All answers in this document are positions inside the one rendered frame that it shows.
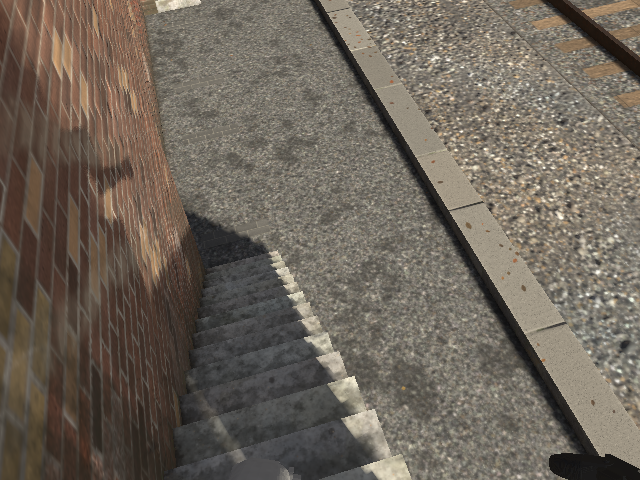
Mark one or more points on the left robot thigh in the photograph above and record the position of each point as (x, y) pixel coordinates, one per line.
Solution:
(263, 469)

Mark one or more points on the robot right hand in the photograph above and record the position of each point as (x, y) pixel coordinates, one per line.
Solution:
(589, 467)

